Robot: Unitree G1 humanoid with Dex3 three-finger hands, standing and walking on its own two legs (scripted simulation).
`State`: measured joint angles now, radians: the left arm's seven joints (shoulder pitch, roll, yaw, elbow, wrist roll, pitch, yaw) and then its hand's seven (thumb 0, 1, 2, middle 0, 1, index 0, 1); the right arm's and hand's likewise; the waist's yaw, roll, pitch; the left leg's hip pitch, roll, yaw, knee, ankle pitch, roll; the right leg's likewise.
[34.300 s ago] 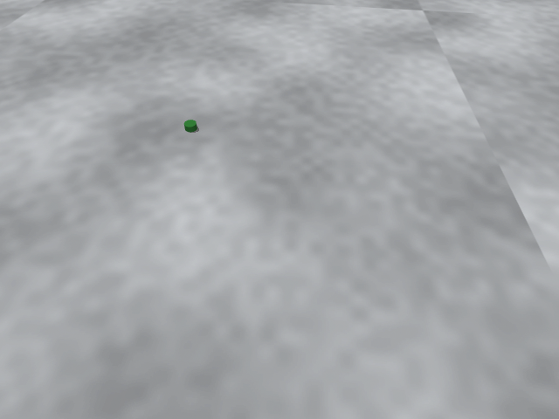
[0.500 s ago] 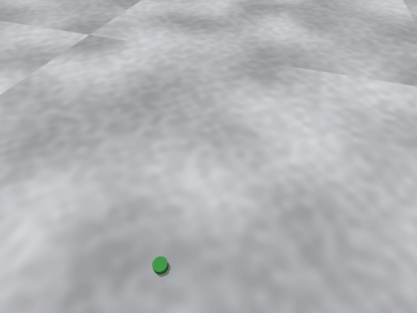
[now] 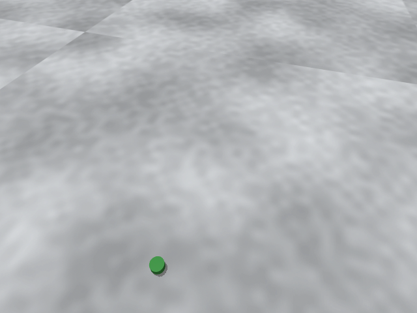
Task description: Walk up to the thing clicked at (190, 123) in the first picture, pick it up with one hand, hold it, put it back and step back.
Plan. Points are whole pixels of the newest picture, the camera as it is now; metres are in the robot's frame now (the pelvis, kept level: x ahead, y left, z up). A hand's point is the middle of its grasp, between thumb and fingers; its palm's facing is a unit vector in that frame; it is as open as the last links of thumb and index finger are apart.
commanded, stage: stand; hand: left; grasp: from above
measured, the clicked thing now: (157, 265) +0.45 +0.25 -0.76
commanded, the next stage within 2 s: step back in 0.42 s
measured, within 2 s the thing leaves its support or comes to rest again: neither
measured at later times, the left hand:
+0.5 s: hand out of the picture +0.08 +0.25 -0.16, palm faces +0.02 -0.94 -0.35, open 7.4 cm
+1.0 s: hand out of the picture +0.03 +0.33 -0.18, palm faces -0.07 -0.93 -0.36, open 7.4 cm
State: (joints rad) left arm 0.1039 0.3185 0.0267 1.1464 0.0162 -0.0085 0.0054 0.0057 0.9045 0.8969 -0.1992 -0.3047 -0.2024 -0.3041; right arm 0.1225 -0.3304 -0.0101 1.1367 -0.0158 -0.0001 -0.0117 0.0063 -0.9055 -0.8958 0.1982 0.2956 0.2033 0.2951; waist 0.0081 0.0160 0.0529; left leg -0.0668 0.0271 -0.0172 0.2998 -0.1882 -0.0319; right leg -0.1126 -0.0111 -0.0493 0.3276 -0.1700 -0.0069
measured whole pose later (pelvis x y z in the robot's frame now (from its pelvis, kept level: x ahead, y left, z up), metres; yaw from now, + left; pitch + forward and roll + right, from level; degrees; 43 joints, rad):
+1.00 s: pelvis -0.09 +0.07 -0.02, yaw -3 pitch -1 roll -1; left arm 0.09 0.40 0.07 0.90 0.01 0.07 0.02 0.01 0.91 0.90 -0.20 -0.30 -0.20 -0.30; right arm 0.13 -0.34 -0.04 0.89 -0.02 0.02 -0.02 0.01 -0.90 -0.90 0.20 0.30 0.21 0.30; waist -0.01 -0.05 0.20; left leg -0.29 -0.02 0.04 0.55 -0.24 0.06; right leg -0.40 0.09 0.14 1.07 -0.52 0.03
